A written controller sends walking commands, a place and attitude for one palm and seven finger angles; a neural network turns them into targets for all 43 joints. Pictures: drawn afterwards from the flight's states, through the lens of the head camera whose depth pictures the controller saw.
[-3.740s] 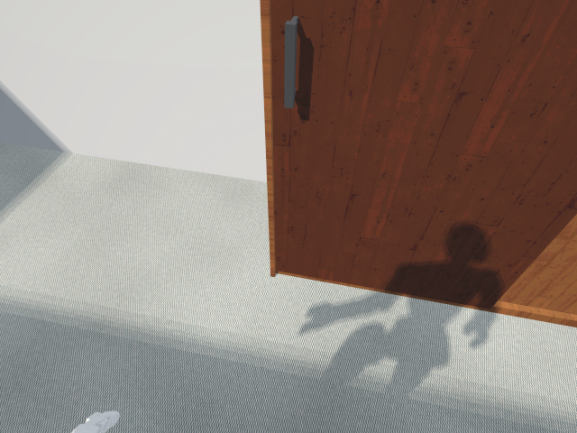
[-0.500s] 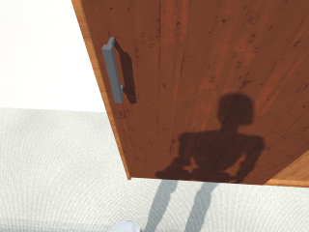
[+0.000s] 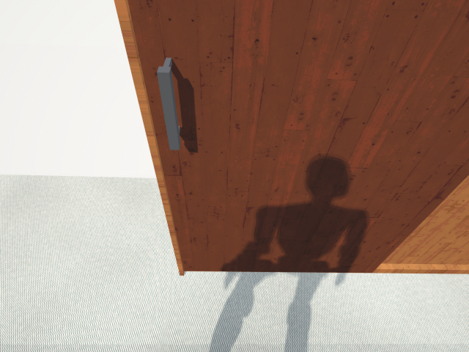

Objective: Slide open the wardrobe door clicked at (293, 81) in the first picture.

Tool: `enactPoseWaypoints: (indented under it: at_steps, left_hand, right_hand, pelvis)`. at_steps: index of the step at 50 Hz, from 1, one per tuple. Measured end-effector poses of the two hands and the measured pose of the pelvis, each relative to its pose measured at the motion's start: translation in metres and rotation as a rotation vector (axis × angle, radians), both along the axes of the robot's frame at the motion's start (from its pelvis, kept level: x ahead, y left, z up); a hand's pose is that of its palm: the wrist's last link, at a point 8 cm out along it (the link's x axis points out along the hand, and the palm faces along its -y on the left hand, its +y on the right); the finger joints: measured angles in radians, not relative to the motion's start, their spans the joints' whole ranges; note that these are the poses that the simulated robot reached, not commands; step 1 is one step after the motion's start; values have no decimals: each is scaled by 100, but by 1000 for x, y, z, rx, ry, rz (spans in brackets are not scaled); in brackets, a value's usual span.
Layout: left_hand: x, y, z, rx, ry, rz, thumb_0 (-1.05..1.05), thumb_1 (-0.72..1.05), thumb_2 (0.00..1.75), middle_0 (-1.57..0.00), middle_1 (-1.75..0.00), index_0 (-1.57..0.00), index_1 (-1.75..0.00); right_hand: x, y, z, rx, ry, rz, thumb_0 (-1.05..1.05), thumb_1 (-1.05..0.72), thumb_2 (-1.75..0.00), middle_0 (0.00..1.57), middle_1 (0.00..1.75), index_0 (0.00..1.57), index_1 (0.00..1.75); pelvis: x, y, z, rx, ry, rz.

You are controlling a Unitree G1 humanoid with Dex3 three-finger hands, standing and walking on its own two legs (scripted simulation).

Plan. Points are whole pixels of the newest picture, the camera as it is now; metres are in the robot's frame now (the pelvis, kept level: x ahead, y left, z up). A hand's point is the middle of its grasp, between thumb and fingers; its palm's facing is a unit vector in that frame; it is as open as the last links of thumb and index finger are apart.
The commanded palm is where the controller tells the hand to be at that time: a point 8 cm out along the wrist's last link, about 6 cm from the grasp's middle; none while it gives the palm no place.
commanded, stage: come to a stop and stand still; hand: left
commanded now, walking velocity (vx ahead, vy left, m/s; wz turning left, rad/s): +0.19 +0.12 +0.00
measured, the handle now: (171, 106) +0.53 +0.15 +0.14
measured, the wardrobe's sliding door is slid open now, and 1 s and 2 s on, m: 0.00 0.00 0.00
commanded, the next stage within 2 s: look again from close up in 0.82 s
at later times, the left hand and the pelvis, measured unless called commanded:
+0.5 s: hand out of the picture -0.09 +0.14 -0.17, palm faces +0.15 -0.98 -0.15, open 7.4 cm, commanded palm none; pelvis +0.01 +0.01 -0.01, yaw +2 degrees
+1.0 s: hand out of the picture +0.06 +0.21 -0.17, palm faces +0.00 -0.96 -0.26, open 7.4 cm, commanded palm none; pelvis +0.01 +0.02 -0.01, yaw +0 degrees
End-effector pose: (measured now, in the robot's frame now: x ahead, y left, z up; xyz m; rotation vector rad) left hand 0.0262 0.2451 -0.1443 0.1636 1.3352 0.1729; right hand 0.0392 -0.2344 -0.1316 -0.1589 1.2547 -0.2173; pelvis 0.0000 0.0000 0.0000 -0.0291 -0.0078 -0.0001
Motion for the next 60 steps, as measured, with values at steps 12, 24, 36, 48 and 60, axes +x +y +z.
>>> enactPoseWaypoints:
  at_steps: [12,24,36,48,60]
  left_hand:
    - [-85,-61,22,-3,90,64,1,90,90,-20,-30,-20,-30]
    - [-121,-60,6,-82,252,170,0,90,90,-20,-30,-20,-30]
    - [-33,-10,-14,-48,143,57,1,91,90,-20,-30,-20,-30]
    - [30,10,3,45,-63,-32,0,91,90,-20,-30,-20,-30]
    - [-2,2,2,48,-50,-62,0,90,90,-20,-30,-20,-30]
  right_hand:
    - [-84,-29,-17,103,177,-33,1,-91,-90,20,30,20,30]
    - [-9,11,-21,66,145,82,1,-91,-90,20,30,20,30]
    - [58,43,-13,35,-26,60,0,-93,-90,20,30,20,30]
    - [10,21,-17,39,31,23,-1,-93,-90,20,30,20,30]
    - [-55,13,-30,73,113,29,1,-91,-90,20,30,20,30]
  pelvis:
    - [-13,-28,10,67,3,5]
    - [12,5,-4,31,29,31]
    - [29,23,-7,45,10,-11]
    - [15,18,-5,36,1,-2]
    - [-14,8,-12,35,-19,10]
